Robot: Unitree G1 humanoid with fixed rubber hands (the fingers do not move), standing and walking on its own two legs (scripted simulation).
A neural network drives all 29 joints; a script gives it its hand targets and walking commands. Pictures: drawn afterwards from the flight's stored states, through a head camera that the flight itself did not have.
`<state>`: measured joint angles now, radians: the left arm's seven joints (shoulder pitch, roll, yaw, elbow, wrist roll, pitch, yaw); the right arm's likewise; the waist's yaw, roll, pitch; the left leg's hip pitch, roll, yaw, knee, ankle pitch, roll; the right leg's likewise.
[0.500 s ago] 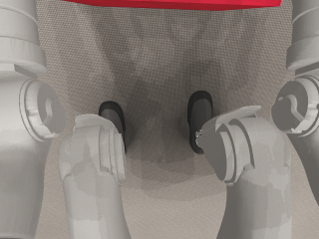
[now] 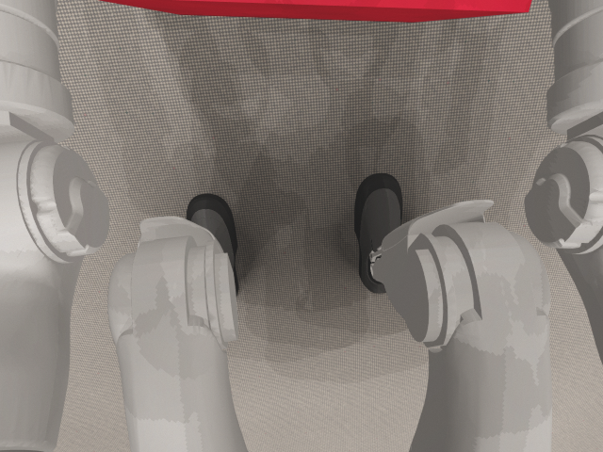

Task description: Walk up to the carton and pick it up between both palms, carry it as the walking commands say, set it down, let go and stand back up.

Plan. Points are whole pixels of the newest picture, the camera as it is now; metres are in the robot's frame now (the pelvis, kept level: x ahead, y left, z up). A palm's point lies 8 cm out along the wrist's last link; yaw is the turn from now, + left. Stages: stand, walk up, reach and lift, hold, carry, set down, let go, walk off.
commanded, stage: set down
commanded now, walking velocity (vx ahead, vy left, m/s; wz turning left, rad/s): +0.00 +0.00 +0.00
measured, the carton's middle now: out of the picture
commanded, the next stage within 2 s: let go in 1.84 s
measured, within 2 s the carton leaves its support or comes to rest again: neither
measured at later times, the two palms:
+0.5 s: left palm out of the picture +0.58 +0.22 -0.20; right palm out of the picture +0.56 -0.23 -0.20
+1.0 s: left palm out of the picture +0.59 +0.23 -0.09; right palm out of the picture +0.59 -0.23 -0.07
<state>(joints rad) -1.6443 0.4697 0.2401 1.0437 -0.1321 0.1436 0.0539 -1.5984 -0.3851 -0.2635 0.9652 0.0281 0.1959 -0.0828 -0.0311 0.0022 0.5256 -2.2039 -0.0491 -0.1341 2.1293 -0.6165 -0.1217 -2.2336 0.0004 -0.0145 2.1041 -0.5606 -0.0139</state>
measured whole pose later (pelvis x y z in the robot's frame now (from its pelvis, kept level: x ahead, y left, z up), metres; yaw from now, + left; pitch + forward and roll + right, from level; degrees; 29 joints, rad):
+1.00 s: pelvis -0.01 +0.01 +0.02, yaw -1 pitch +33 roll -2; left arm -1.56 0.57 0.21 0.69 -0.21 0.49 0.06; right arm -1.60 -0.50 -0.26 0.73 0.08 0.50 -0.09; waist -0.03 0.00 0.53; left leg -2.04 -0.04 -0.13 2.09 -0.62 -0.09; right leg -2.05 0.00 -0.01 2.05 -0.57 0.01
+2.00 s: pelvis +0.00 +0.01 +0.24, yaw +0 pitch +28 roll -2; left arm -1.18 0.50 0.21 0.45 -0.16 0.53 0.03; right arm -1.21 -0.49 -0.26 0.50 0.13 0.52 0.01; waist -0.03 0.00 0.53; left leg -1.39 0.00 -0.10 1.29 -0.39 -0.05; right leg -1.38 0.00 -0.01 1.24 -0.35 0.01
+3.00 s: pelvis +0.01 +0.04 +0.35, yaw +1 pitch -11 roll -3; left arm 0.21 0.18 0.17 0.33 0.02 0.25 -0.07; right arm 0.18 -0.13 -0.14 0.34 0.06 0.23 0.13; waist -0.03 -0.01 0.19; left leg -0.28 0.01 -0.08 0.77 -0.30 -0.01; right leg -0.26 -0.01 -0.01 0.68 -0.30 0.01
